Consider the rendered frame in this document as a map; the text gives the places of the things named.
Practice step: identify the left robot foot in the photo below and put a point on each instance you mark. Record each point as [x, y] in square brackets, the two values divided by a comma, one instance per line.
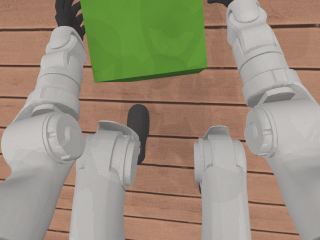
[138, 120]

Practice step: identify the robot right upper arm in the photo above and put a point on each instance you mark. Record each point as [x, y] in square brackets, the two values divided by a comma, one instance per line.
[287, 134]

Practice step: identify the carton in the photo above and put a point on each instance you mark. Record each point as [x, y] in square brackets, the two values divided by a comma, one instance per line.
[136, 40]

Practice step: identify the robot left hand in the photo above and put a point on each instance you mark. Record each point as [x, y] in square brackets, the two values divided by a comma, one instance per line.
[66, 15]

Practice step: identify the robot right forearm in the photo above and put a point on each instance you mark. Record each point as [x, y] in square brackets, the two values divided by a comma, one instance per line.
[259, 58]

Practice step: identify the robot left forearm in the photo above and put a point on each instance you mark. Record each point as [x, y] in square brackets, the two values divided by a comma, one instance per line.
[60, 77]

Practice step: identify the left robot thigh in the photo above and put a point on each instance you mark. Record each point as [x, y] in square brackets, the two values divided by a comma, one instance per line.
[99, 194]

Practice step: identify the robot left upper arm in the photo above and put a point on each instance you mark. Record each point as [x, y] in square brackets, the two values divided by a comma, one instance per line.
[40, 151]

